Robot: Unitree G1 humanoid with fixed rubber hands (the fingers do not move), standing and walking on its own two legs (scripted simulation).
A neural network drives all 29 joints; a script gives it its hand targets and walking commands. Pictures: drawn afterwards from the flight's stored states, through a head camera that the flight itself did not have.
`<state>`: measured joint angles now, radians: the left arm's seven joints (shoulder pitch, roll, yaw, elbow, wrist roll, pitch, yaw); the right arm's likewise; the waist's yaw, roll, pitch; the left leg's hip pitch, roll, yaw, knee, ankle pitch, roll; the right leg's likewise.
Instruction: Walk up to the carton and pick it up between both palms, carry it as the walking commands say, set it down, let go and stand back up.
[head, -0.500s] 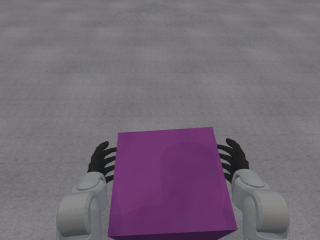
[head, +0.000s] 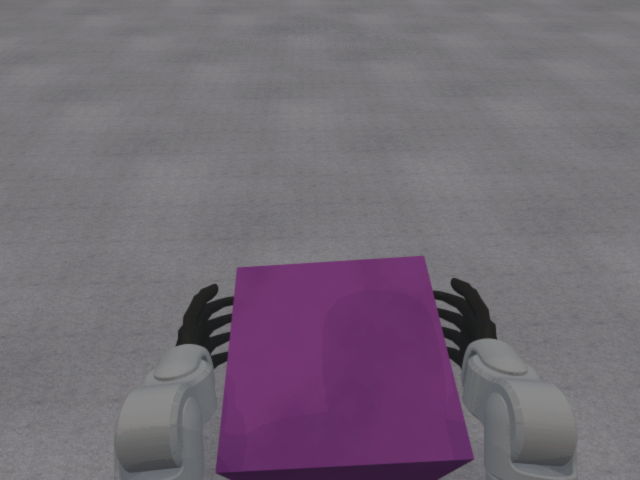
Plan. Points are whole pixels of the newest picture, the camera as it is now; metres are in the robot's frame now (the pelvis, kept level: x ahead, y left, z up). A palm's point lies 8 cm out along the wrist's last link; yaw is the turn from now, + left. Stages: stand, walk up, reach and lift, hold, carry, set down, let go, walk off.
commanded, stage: carry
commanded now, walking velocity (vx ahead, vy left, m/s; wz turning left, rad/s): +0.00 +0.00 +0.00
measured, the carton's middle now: (338, 386) +0.24 -0.01 +0.02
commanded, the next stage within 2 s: none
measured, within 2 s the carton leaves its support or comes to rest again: neither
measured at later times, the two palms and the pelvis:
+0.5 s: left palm (204, 349) +0.25 +0.14 +0.10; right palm (480, 343) +0.25 -0.16 +0.10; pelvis +0.00 -0.01 +0.00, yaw +0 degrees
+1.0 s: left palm (210, 341) +0.26 +0.14 +0.09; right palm (474, 334) +0.26 -0.16 +0.09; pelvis +0.01 -0.01 +0.00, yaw +0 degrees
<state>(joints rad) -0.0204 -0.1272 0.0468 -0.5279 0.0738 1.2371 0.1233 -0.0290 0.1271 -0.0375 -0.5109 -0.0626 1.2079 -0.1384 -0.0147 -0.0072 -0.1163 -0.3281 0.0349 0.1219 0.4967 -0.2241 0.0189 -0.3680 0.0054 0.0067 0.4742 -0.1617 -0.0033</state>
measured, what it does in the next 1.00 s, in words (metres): stands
